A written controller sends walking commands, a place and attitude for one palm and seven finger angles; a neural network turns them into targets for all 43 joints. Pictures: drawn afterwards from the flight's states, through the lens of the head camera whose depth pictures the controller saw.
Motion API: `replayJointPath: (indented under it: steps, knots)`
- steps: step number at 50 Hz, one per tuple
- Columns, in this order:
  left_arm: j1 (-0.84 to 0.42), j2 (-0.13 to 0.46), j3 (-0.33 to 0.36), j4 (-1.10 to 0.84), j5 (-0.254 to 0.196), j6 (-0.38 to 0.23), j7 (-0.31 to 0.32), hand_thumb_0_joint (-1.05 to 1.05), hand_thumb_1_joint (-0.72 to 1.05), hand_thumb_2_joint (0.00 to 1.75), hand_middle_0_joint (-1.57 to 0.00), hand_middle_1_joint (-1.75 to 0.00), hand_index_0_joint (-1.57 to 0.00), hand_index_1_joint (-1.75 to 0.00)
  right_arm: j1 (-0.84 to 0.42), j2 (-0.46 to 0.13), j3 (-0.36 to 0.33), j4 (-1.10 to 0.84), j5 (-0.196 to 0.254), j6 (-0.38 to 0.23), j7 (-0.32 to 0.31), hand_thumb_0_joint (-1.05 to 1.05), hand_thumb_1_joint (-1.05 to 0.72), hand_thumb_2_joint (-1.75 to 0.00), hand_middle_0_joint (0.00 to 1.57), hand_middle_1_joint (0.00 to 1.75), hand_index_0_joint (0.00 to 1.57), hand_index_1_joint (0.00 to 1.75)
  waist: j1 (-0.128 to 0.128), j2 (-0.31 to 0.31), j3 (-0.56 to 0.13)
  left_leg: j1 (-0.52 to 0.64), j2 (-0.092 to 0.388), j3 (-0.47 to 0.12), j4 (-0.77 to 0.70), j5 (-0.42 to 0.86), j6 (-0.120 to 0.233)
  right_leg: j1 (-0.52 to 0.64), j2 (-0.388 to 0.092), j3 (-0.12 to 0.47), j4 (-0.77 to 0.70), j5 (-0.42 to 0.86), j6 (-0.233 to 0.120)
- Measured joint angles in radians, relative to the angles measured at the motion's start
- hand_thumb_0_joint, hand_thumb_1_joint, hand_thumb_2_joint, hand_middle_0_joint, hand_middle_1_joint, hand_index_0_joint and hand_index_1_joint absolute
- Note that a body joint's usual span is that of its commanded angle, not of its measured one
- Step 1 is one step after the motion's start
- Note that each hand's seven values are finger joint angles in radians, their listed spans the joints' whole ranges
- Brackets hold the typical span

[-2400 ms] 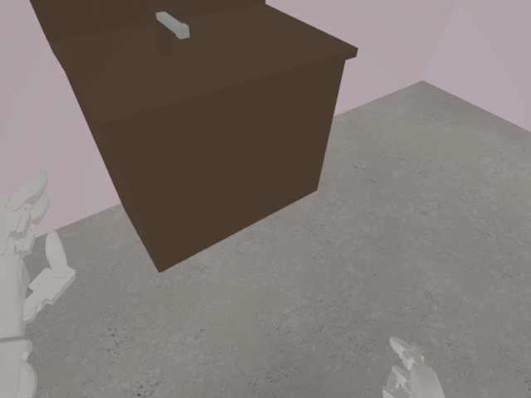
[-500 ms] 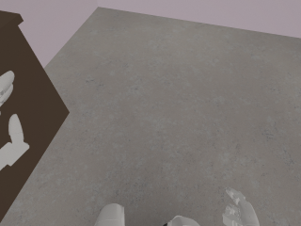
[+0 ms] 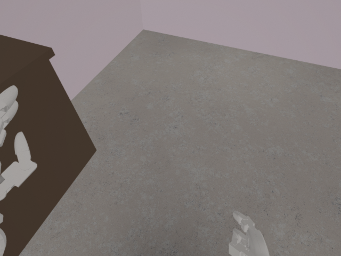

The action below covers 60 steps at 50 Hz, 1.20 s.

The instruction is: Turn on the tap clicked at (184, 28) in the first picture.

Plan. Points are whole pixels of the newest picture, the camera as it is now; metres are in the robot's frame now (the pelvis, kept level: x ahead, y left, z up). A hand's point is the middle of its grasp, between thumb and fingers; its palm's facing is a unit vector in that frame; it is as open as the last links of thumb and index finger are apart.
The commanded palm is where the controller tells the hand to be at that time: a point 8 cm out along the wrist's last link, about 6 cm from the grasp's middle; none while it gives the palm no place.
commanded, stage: turn to face it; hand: left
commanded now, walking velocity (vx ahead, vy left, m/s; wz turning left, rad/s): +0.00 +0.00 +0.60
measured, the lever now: out of the picture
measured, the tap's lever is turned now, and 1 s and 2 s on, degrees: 0 0 0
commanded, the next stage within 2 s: take the last steps up to it in 1.24 s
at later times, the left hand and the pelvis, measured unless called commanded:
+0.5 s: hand out of the picture +0.19 +0.28 +0.21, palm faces +0.56 -0.67 -0.48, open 7.4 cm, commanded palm +0.12 +0.31 +0.19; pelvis +0.04 -0.01 +0.01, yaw +17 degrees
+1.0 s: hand out of the picture +0.07 +0.24 +0.19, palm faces +0.78 -0.47 -0.42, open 7.4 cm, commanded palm -0.01 +0.25 +0.19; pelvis +0.01 -0.08 +0.01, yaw +34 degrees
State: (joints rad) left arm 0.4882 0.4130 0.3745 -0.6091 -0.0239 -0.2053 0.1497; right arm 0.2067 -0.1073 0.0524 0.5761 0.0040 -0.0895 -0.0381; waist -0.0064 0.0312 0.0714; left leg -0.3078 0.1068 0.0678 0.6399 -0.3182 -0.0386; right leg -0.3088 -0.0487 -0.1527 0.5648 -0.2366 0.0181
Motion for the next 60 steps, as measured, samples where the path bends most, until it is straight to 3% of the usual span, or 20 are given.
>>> replayJointPath:
  steps: [3,6,12,15,16,18,21,26,31,32,33,36,39,41,45,50,53,55,57,60]
  knots:
    - [-0.017,-0.008,0.003,0.044,-0.005,0.011,-0.001,0.01,0.89,0.9,-0.21,-0.3,-0.21,-0.31,-0.013,-0.04,-0.022,0.034,0.004,0.029,-0.004,0.01,-0.9,-0.9,0.2,0.3,0.2,0.3,-0.002,0.025,0.002,-0.079,-0.034,-0.021,0.232,-0.142,0.008,-0.002,-0.026,-0.034,0.056,-0.053,-0.039]
    - [-0.015,-0.032,0.007,0.096,-0.004,0.021,-0.001,0.01,0.89,0.89,-0.21,-0.3,-0.22,-0.31,-0.022,-0.084,-0.041,0.058,0.002,0.054,-0.012,0.01,-0.91,-0.9,0.2,0.3,0.2,0.3,-0.001,0.007,0.006,-0.145,-0.065,0.006,0.427,-0.189,-0.003,0.017,-0.067,-0.047,0.046,-0.082,-0.035]
    - [0.021,-0.053,-0.007,0.075,0.003,0.038,0.016,0.01,0.89,0.89,-0.21,-0.3,-0.21,-0.31,-0.024,-0.137,-0.074,0.03,-0.005,0.067,-0.042,0.01,-0.91,-0.9,0.2,0.3,0.2,0.3,-0.009,-0.055,0.031,-0.107,-0.05,0.071,0.172,-0.15,0.0,0.047,-0.122,-0.103,0.031,-0.099,-0.017]
    - [0.038,-0.049,-0.016,-0.022,-0.003,0.041,0.03,0.01,0.89,0.89,-0.21,-0.3,-0.21,-0.31,-0.024,-0.156,-0.091,-0.005,-0.008,0.063,-0.052,0.01,-0.91,-0.9,0.2,0.3,0.2,0.3,-0.01,-0.077,0.039,-0.042,-0.062,0.09,-0.027,-0.003,0.005,0.027,-0.147,-0.127,0.116,-0.148,0.0]
    - [0.041,-0.039,-0.009,-0.054,-0.009,0.038,0.034,0.01,0.89,0.89,-0.21,-0.3,-0.21,-0.31,-0.032,-0.154,-0.098,-0.015,-0.007,0.06,-0.055,0.01,-0.91,-0.9,0.2,0.3,0.2,0.3,-0.01,-0.09,0.043,-0.035,-0.071,0.092,-0.049,0.088,0.033,0.0,-0.162,-0.11,0.188,-0.168,0.01]
    - [0.017,-0.008,0.003,-0.072,-0.008,0.022,0.034,0.01,0.89,0.89,-0.21,-0.3,-0.21,-0.31,-0.055,-0.126,-0.11,-0.015,-0.006,0.046,-0.051,0.01,-0.91,-0.9,0.2,0.3,0.2,0.3,-0.007,-0.107,0.061,-0.047,-0.075,0.079,0.005,0.066,0.061,-0.073,-0.13,-0.007,0.394,-0.308,0.033]
    - [-0.011,0.043,0.032,-0.064,0.0,0.014,0.013,0.01,0.89,0.89,-0.21,-0.3,-0.21,-0.31,-0.066,-0.082,-0.094,-0.01,0.002,0.023,-0.02,0.01,-0.91,-0.9,0.19,0.3,0.19,0.3,-0.02,-0.091,0.054,-0.046,-0.061,0.021,-0.014,0.048,0.055,-0.152,-0.055,0.057,0.556,-0.349,0.051]
    - [0.026,0.05,0.07,-0.069,-0.028,0.011,-0.001,0.01,0.89,0.89,-0.21,-0.3,-0.21,-0.31,-0.039,-0.04,-0.061,-0.025,0.017,-0.002,0.019,0.01,-0.91,-0.9,0.2,0.3,0.2,0.3,-0.017,-0.036,0.01,-0.043,-0.043,-0.057,-0.089,0.104,0.029,-0.154,-0.011,0.068,0.382,-0.222,0.071]
    - [0.07,0.012,0.048,-0.006,-0.045,0.042,-0.015,0.01,0.89,0.9,-0.21,-0.3,-0.21,-0.31,-0.01,-0.036,-0.04,-0.019,0.02,-0.008,0.014,0.01,-0.91,-0.9,0.2,0.3,0.2,0.3,0.013,0.017,-0.026,-0.062,-0.05,-0.112,-0.087,0.118,0.002,-0.04,0.021,0.061,0.143,-0.176,0.078]
    - [0.066,0.005,0.041,0.014,-0.044,0.051,-0.017,0.01,0.89,0.9,-0.21,-0.3,-0.21,-0.31,-0.007,-0.039,-0.036,-0.015,0.021,-0.008,0.011,0.01,-0.91,-0.9,0.2,0.3,0.2,0.3,0.023,0.02,-0.029,-0.071,-0.056,-0.119,-0.071,0.114,-0.005,-0.003,0.023,0.057,0.076,-0.146,0.077]
    - [0.054,-0.009,0.029,0.035,-0.039,0.059,-0.017,0.01,0.89,0.9,-0.21,-0.3,-0.21,-0.31,-0.007,-0.046,-0.034,-0.01,0.022,-0.007,0.007,0.01,-0.91,-0.9,0.2,0.3,0.2,0.3,0.035,0.028,-0.028,-0.083,-0.058,-0.127,-0.047,0.106,-0.01,0.021,0.027,0.049,0.022,-0.082,0.046]
    - [-0.012,-0.066,-0.038,0.107,-0.028,0.094,-0.013,0.01,0.89,0.9,-0.21,-0.3,-0.21,-0.31,-0.016,-0.078,-0.042,0.042,0.017,0.005,-0.009,0.01,-0.91,-0.9,0.2,0.3,0.2,0.3,0.042,0.041,-0.017,-0.167,-0.091,-0.118,0.227,-0.105,-0.001,0.031,0.002,0.007,0.044,-0.07,-0.041]
    - [-0.035,-0.102,-0.072,0.148,-0.018,0.103,-0.01,0.01,0.89,0.9,-0.21,-0.3,-0.21,-0.31,-0.015,-0.103,-0.046,0.081,0.005,0.023,-0.024,0.01,-0.91,-0.9,0.2,0.3,0.2,0.3,0.038,0.01,-0.022,-0.221,-0.11,-0.059,0.5,-0.115,-0.018,0.057,-0.043,-0.02,0.012,-0.065,-0.052]
    - [-0.03,-0.101,-0.075,0.156,-0.012,0.095,-0.01,0.01,0.89,0.9,-0.21,-0.3,-0.21,-0.31,-0.016,-0.113,-0.05,0.082,0.002,0.034,-0.039,0.01,-0.91,-0.9,0.2,0.3,0.2,0.3,0.022,-0.008,-0.025,-0.215,-0.099,-0.029,0.54,-0.097,-0.026,0.072,-0.06,-0.042,-0.023,-0.043,-0.051]
    - [-0.03,-0.064,-0.064,0.126,-0.01,0.071,-0.005,0.01,0.89,0.89,-0.21,-0.3,-0.21,-0.31,-0.009,-0.127,-0.068,0.051,-0.007,0.038,-0.062,0.01,-0.91,-0.9,0.2,0.3,0.2,0.3,0.0,-0.038,-0.03,-0.132,-0.065,0.013,0.368,-0.096,-0.017,0.068,-0.083,-0.092,-0.062,-0.012,-0.056]
    - [-0.009,-0.033,-0.026,0.044,-0.016,0.043,0.016,0.01,0.89,0.89,-0.21,-0.3,-0.21,-0.31,-0.004,-0.152,-0.092,0.003,-0.012,0.041,-0.064,0.01,-0.91,-0.9,0.2,0.3,0.2,0.3,0.001,-0.056,-0.039,-0.01,-0.052,0.033,0.101,-0.13,0.005,0.012,-0.102,-0.136,-0.031,-0.005,-0.051]
    - [0.009,-0.033,-0.009,0.007,-0.025,0.035,0.025,0.01,0.89,0.89,-0.21,-0.3,-0.21,-0.31,-0.004,-0.165,-0.096,-0.027,-0.009,0.046,-0.058,0.01,-0.91,-0.9,0.2,0.3,0.2,0.3,0.001,-0.054,-0.044,0.08,-0.06,0.033,-0.083,-0.023,0.022,-0.039,-0.119,-0.154,0.051,-0.029,-0.035]
    - [-0.004,-0.023,-0.002,0.02,-0.032,0.031,0.025,0.01,0.89,0.9,-0.21,-0.3,-0.21,-0.31,-0.015,-0.137,-0.095,-0.021,-0.007,0.042,-0.054,0.01,-0.91,-0.9,0.2,0.3,0.2,0.3,0.004,-0.091,-0.03,0.071,-0.086,0.033,-0.065,-0.028,0.038,-0.088,-0.129,-0.077,0.172,-0.127,0.0]
    - [-0.019,-0.023,-0.008,0.052,-0.017,0.028,0.014,0.01,0.89,0.9,-0.21,-0.3,-0.21,-0.31,-0.009,-0.102,-0.082,-0.01,-0.007,0.024,-0.038,0.01,-0.91,-0.9,0.2,0.3,0.19,0.3,0.003,-0.093,-0.024,0.064,-0.083,0.007,-0.057,-0.019,0.044,-0.136,-0.08,0.005,0.339,-0.264,0.022]
    - [-0.025,-0.026,-0.024,0.05,-0.003,0.032,0.001,0.01,0.89,0.9,-0.21,-0.3,-0.21,-0.31,0.008,-0.057,-0.053,0.005,-0.003,-0.006,-0.007,0.01,-0.91,-0.9,0.2,0.3,0.2,0.3,-0.002,-0.067,-0.024,0.058,-0.068,-0.053,-0.09,0.025,0.042,-0.168,-0.022,0.046,0.439,-0.253,0.039]
